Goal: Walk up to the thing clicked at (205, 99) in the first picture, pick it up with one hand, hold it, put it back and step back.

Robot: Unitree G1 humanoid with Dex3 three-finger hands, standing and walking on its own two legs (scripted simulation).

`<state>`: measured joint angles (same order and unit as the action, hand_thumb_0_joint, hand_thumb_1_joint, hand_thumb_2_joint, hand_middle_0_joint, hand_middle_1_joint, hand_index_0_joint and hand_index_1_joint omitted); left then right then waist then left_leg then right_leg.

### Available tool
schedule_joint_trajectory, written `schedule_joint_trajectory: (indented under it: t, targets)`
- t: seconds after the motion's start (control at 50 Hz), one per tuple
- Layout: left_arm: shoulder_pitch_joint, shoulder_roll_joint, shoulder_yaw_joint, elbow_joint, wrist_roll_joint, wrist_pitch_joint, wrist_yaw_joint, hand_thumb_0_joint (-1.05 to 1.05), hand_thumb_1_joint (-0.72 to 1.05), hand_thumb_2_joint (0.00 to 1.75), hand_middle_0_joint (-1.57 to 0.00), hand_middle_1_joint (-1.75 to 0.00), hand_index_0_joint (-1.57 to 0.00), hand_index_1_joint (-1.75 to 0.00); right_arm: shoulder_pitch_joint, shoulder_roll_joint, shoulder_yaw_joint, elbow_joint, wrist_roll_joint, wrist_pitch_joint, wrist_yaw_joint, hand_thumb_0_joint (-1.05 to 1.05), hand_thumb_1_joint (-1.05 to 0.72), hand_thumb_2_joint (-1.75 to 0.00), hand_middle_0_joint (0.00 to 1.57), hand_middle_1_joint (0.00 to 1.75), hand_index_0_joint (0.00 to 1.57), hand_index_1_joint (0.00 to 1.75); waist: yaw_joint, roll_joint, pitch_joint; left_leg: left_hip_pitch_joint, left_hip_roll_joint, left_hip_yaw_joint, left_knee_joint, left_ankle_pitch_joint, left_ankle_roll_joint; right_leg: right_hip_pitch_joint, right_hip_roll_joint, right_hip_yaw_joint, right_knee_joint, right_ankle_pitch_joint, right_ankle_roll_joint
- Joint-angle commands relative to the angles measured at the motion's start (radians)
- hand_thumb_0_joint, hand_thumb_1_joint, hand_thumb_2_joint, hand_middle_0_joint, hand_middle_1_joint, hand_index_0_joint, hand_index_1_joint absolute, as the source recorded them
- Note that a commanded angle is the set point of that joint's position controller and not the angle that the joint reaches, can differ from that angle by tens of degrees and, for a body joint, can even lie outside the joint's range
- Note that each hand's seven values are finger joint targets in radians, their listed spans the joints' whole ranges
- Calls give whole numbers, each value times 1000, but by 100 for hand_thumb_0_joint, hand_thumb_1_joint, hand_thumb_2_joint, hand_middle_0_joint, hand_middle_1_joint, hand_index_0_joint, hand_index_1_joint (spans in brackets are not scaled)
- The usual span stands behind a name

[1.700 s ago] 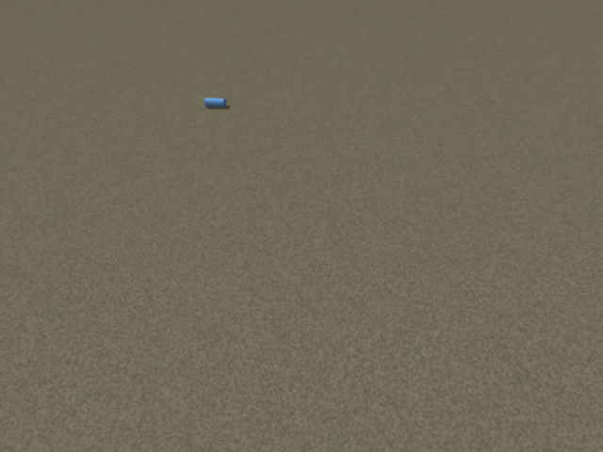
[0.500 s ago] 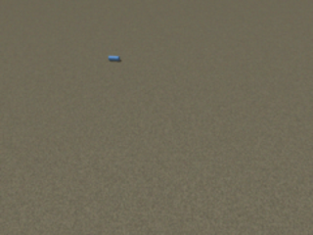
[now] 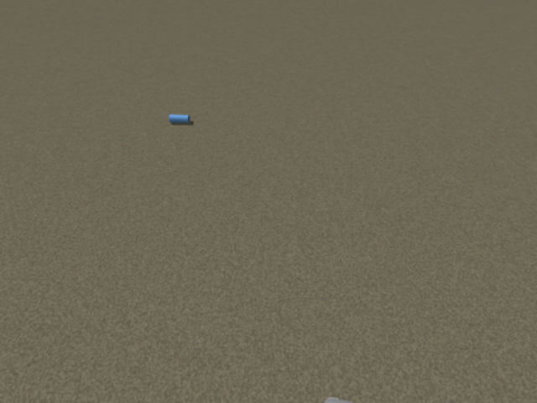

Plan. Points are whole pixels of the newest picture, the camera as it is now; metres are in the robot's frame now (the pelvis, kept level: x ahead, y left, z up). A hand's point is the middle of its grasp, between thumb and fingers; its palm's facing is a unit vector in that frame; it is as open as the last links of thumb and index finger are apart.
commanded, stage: walk up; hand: left
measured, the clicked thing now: (179, 118) +2.01 +0.61 -0.75
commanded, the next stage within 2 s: none
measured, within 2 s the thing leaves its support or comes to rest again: neither
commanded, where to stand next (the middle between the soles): +1.67 +0.45 m, yaw -4 degrees
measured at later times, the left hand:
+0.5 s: hand (122, 299) +0.36 +0.31 -0.14, palm faces +0.00 -0.92 -0.39, open 7.4 cm
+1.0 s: hand (123, 180) +0.71 +0.41 -0.13, palm faces -0.11 -0.92 -0.39, open 7.4 cm
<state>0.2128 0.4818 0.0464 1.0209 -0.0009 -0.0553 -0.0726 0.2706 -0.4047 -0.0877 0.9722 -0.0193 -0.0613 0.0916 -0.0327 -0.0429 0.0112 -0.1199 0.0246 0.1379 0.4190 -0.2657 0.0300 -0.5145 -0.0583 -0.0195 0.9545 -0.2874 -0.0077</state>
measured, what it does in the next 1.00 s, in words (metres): walks ahead: right foot, then left foot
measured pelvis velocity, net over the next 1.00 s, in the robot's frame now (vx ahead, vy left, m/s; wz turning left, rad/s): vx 0.60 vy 0.14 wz -0.03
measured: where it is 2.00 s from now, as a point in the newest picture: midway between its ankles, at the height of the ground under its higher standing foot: (225, 222)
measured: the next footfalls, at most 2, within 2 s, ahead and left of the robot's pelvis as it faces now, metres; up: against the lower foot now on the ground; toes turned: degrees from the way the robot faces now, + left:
right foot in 0.22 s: +0.32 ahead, -0.13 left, +0.00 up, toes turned -7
left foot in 0.62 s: +0.56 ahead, +0.22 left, +0.00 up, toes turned +8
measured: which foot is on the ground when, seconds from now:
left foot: down 0.00-0.26, up 0.28-0.60, down 0.62-1.00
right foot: up 0.00-0.20, down 0.22-0.64, up 0.66-1.00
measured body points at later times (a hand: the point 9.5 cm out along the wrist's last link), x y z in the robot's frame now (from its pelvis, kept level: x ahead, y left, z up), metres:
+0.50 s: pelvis +0.30 +0.03 -0.01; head +0.31 +0.02 +0.44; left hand +0.36 +0.36 -0.11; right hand +0.42 -0.29 -0.11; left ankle +0.40 +0.18 -0.70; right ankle +0.28 -0.12 -0.74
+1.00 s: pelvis +0.60 +0.14 +0.00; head +0.62 +0.13 +0.45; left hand +0.71 +0.46 -0.11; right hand +0.59 -0.19 -0.12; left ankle +0.52 +0.21 -0.74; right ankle +0.76 +0.00 -0.71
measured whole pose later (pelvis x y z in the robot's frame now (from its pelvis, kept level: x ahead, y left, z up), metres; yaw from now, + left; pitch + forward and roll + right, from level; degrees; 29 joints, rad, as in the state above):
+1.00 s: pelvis +0.60 +0.14 +0.00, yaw -2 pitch -2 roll +1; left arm 0.19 0.44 0.04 0.95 0.00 -0.05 -0.06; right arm 0.36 -0.40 -0.08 0.91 -0.02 -0.06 0.08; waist -0.06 -0.01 0.06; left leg 0.01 -0.03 0.17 0.34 -0.33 0.05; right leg -0.55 -0.09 -0.05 0.66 -0.10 -0.02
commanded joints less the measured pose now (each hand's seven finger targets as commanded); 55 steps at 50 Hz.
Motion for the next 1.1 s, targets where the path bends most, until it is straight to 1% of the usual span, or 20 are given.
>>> schedule_joint_trajectory:
  t: [0.0,0.14,0.18,0.2,0.22,0.24,0.28,0.36,0.5,0.58,0.6,0.62,0.64,0.68,0.74,0.88,0.98,1.04,1.06,1.08]
  targets:
    - [-113,195,56,-122,6,-13,-14,0,90,90,-20,-30,-20,-30,-75,-297,-76,-112,2,-47,-21,0,-90,-90,20,30,20,30,14,161,117,-17,269,-266,-342,-283,178,-128,-76,27,-164,89,6]
    - [-184,139,52,-157,-1,-28,-12,0,90,90,-20,-30,-20,-30,-8,-282,-74,-117,-9,-37,-25,0,-90,-90,20,30,20,30,16,82,58,16,224,-123,-181,137,138,129,-17,-81,-357,182,-36]
    - [-44,146,64,-117,-1,-31,2,0,90,90,-20,-30,-20,-30,-5,-273,-70,-128,-9,-27,-31,0,-90,-90,20,30,20,30,88,6,-34,-22,155,-30,116,389,98,397,47,-145,-446,146,-56]
    - [105,191,90,-79,4,-39,18,0,90,90,-20,-30,-20,-30,32,-230,-50,-133,-10,-27,-29,0,-90,-90,20,30,20,30,146,-68,-152,-110,94,-6,377,334,72,625,29,-100,-446,97,-73]
    - [245,280,121,-67,17,-45,35,0,90,90,-20,-30,-20,-30,58,-176,-31,-161,-7,-29,-30,0,-90,-90,20,30,20,30,190,-215,-240,-336,22,-30,654,22,38,826,-198,241,-481,-116,-125]
    - [258,344,128,-82,3,-48,43,0,90,90,-20,-30,-20,-30,50,-211,-36,-171,7,-30,-38,0,-90,-90,20,30,20,30,182,-234,-234,-602,-70,-115,817,-272,4,920,-398,714,-651,-148,-258]
    - [133,300,114,-134,-12,-52,55,0,90,90,-20,-30,-20,-30,-61,-265,-42,-147,11,-31,-41,0,-90,-90,20,30,20,30,162,-13,-76,-616,47,-278,903,-139,-4,675,-363,527,-668,-3,-274]
    - [-7,217,79,-176,-8,-75,58,0,90,90,-20,-30,-20,-30,3,-219,-40,-120,4,-5,-6,0,-90,-90,20,30,20,30,35,-76,30,-446,108,-221,647,-21,-14,361,-232,172,-733,103,-201]
    - [-31,275,80,-188,6,-99,48,0,90,90,-20,-30,-20,-30,-152,-199,-57,-163,-6,3,50,0,-90,-90,20,30,20,30,27,-60,35,-224,132,-103,241,197,-34,168,-201,-3,-754,-104,-179]
    - [-33,249,69,-170,14,-83,49,0,90,90,-20,-30,-20,-30,48,-256,-93,-93,-7,1,36,0,-90,-90,20,30,20,30,-91,93,-57,122,47,-20,199,64,8,82,-147,-81,-373,115,-136]
    - [18,186,49,-164,11,-74,48,0,90,90,-20,-30,-20,-30,214,-322,-118,-49,-19,-6,17,0,-90,-90,20,30,20,30,-167,281,-133,293,76,-136,97,-139,63,-18,-63,-111,14,145,-95]
    - [79,76,17,-181,-10,-74,48,0,90,90,-20,-30,-20,-30,259,-421,-133,-67,-19,-20,-4,0,-90,-90,20,30,20,30,-158,523,-151,386,349,-648,-101,-273,109,-266,106,-22,311,-266,-39]
    - [47,169,31,-172,-16,-70,70,0,90,90,-20,-30,-20,-30,147,-443,-135,-103,26,-17,-13,0,-90,-90,20,30,20,30,-116,359,-143,266,412,-806,-252,-370,159,-270,72,92,376,-223,-67]
    - [53,206,33,-130,-26,-63,66,0,90,90,-20,-30,-20,-30,-3,-344,-104,-148,18,-19,-27,0,-90,-90,20,30,20,30,-41,177,-43,112,339,-512,-196,-227,83,-229,-8,150,303,-38,-57]
    - [138,202,46,-68,-23,-40,50,0,90,90,-20,-30,-20,-30,-68,-255,-67,-161,18,-37,-30,0,-90,-90,20,30,20,30,30,183,-3,-32,249,-277,-202,-43,83,-82,-57,99,152,44,-24]
    - [-65,155,44,-156,-3,-20,15,0,90,90,-20,-30,-20,-30,-16,-259,-65,-172,4,-44,-26,0,-90,-90,20,30,20,30,-3,151,89,-7,230,-171,-288,-14,129,-91,-65,-4,-210,154,3]
    - [-136,109,39,-180,-10,-23,14,0,90,90,-20,-30,-20,-30,33,-254,-66,-169,-7,-28,-33,0,-90,-90,20,30,20,30,-9,102,59,24,195,-92,-183,324,81,95,10,-89,-372,235,-32]
    - [13,129,60,-144,-6,-26,33,0,90,90,-20,-30,-20,-30,33,-252,-67,-186,-2,-17,-46,0,-90,-90,20,30,20,30,70,38,-52,32,164,-51,132,543,53,371,64,-127,-447,164,-60]
    - [154,168,82,-111,-2,-34,47,0,90,90,-20,-30,-20,-30,38,-212,-49,-195,-3,-16,-44,0,-90,-90,20,30,20,30,135,-30,-143,-51,108,-27,364,424,36,560,12,-51,-486,141,-80]
    - [272,270,114,-104,12,-44,62,0,90,90,-20,-30,-20,-30,85,-164,-26,-221,0,-19,-44,0,-90,-90,20,30,20,30,170,-195,-240,-301,22,-24,646,111,11,787,-245,317,-500,18,-151]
